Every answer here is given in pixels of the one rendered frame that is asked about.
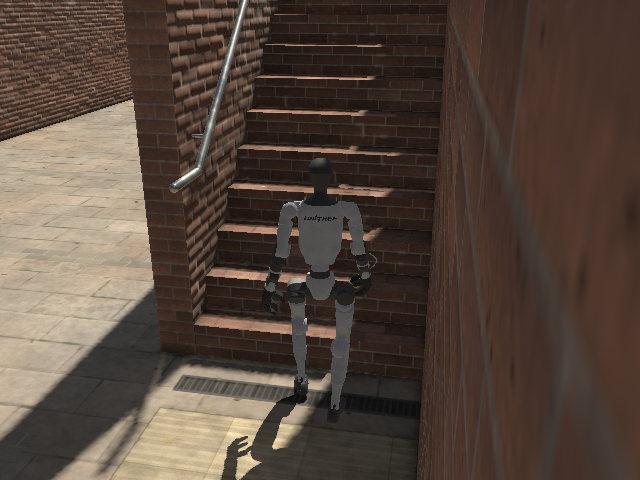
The robot right forearm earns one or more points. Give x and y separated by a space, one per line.
363 263

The left robot upper arm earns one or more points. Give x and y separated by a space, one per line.
288 211

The right robot upper arm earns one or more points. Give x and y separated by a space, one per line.
351 211

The left robot hand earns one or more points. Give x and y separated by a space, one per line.
267 300

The right robot hand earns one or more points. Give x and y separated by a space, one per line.
357 282

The robot left shin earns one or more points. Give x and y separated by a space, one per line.
299 350

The robot left thigh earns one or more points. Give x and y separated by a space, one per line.
297 293

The robot left forearm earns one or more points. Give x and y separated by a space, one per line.
274 272

